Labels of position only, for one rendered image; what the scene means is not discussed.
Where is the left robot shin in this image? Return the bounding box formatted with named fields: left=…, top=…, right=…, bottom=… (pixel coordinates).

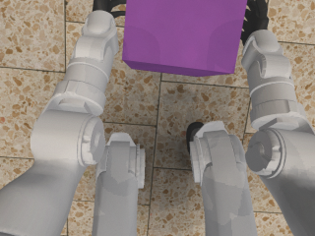
left=95, top=132, right=136, bottom=183

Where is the right robot hand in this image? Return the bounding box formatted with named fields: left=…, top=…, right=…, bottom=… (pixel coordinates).
left=240, top=0, right=269, bottom=46

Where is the carton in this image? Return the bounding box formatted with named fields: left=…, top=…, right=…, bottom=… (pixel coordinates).
left=122, top=0, right=248, bottom=77

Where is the robot right foot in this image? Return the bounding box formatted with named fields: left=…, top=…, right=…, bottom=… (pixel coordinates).
left=186, top=122, right=204, bottom=154

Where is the left robot hand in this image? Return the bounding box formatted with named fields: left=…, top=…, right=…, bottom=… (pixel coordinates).
left=93, top=0, right=127, bottom=19

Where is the right robot forearm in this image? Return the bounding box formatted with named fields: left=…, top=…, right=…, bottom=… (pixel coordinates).
left=241, top=29, right=315, bottom=136

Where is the left robot forearm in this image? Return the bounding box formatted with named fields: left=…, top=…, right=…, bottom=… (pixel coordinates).
left=30, top=10, right=119, bottom=153

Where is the right robot upper arm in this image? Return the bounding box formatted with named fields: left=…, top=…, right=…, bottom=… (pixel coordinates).
left=245, top=127, right=315, bottom=236

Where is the left robot upper arm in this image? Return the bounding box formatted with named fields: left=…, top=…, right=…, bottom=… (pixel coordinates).
left=0, top=109, right=106, bottom=236

